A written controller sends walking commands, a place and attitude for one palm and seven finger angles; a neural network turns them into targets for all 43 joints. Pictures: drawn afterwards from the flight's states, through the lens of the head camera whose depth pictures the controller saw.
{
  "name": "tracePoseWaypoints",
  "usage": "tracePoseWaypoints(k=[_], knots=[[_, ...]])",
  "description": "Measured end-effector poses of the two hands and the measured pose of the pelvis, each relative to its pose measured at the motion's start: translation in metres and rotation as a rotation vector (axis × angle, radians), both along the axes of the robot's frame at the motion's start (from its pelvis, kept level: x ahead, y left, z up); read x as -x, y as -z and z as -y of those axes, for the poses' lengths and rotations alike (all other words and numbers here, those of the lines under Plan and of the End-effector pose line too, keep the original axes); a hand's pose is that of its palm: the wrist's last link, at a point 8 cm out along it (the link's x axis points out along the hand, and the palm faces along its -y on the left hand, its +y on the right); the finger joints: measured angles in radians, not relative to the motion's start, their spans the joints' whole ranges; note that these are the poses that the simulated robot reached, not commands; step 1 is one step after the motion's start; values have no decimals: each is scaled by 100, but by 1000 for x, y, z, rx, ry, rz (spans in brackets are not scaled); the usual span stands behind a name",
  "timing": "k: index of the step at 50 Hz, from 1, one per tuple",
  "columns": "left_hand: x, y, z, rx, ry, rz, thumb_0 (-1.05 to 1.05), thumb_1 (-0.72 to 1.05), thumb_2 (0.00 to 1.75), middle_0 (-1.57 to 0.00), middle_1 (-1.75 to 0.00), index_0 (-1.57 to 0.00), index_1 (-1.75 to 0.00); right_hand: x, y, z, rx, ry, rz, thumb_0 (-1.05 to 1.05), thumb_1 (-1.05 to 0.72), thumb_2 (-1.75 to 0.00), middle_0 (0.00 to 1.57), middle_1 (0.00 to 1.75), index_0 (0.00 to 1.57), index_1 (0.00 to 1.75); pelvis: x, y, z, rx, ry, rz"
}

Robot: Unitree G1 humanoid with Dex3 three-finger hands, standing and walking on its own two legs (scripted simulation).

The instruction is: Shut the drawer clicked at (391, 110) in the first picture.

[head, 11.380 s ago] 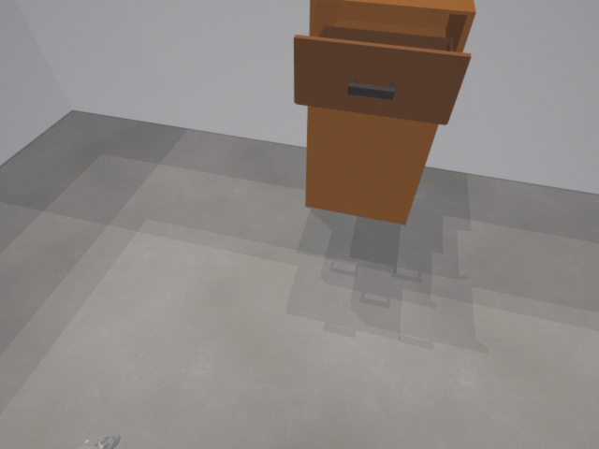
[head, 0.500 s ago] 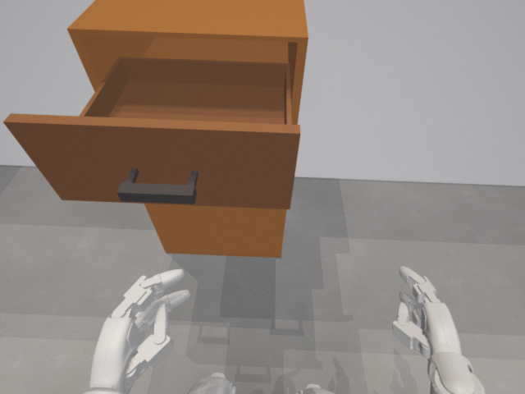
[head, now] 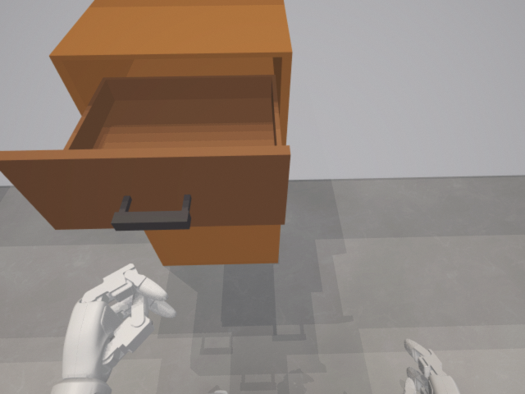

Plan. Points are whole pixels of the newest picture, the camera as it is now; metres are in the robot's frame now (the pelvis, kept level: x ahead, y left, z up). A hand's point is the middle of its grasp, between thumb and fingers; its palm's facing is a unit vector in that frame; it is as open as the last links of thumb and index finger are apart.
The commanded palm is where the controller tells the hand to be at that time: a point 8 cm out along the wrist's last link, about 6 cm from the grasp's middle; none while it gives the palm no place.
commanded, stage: raise the hand and make a fist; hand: left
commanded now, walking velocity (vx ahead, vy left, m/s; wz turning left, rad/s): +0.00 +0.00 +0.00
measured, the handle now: (154, 210) +0.38 +0.19 +0.07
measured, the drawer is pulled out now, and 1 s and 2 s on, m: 0.28 0.28 0.28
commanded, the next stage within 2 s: bring the fist close to the handle in 0.96 s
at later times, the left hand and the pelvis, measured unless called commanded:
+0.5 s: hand (144, 310) +0.19 +0.13 +0.15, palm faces +0.05 -1.00 -0.05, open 3.3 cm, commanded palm +0.16 +0.18 +0.16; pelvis +0.01 +0.01 +0.01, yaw +1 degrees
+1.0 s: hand (138, 307) +0.19 +0.14 +0.16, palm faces +0.06 -1.00 -0.05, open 3.3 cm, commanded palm +0.15 +0.19 +0.16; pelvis +0.01 +0.00 +0.02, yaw +1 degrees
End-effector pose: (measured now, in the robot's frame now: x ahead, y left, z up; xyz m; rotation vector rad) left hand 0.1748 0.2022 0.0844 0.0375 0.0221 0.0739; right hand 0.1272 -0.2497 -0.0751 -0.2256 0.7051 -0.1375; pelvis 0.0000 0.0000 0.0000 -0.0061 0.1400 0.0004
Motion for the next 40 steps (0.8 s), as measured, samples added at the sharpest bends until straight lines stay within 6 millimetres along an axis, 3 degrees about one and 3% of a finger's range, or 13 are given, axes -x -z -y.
tracePoseWaypoints(k=[5,12,17,21,31,40], knots=[[5,-8,6,13,22,14,2,90,90,-107,-124,-107,-124,-30,-13,-7,12,-32,83,1,-91,-90,20,30,20,30,-4,0,-7,6,-9,9],[2,-30,14,13,26,69,2,90,90,-121,-139,-121,-140,-70,-29,-45,-61,-110,199,1,-91,-90,20,30,20,30,-8,-3,-13,6,-12,33],[3,-44,17,4,28,75,2,90,90,-131,-150,-131,-150,-82,-36,-69,-118,-161,223,1,-91,-90,20,30,20,30,-9,-7,-13,5,-14,58],[5,-53,17,-3,29,76,2,90,90,-136,-155,-136,-155,-81,-38,-77,-138,-183,218,1,-91,-90,21,30,20,30,-9,-10,-12,5,-17,78],[5,-76,17,-17,31,101,2,90,90,-140,-159,-140,-160,-65,-36,-58,-118,-152,185,1,-91,-90,21,30,21,30,-8,-17,-7,1,-18,113],[9,-68,13,-23,14,48,2,90,90,-140,-160,-140,-160,-54,-38,-33,-76,-103,173,1,-91,-90,21,30,20,30,-7,-20,0,-3,-12,125]])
